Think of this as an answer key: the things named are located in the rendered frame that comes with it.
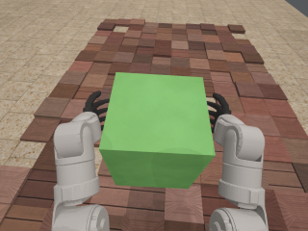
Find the left robot hand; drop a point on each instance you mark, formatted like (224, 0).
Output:
(91, 106)

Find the carton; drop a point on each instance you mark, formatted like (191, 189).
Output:
(157, 131)

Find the right robot forearm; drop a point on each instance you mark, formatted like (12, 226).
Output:
(243, 157)

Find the left robot upper arm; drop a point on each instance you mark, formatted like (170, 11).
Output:
(92, 217)

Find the right robot hand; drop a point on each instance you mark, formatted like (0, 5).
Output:
(222, 109)

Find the right robot upper arm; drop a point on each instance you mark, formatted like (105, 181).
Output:
(232, 219)

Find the left robot forearm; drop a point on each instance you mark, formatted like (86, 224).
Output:
(74, 159)

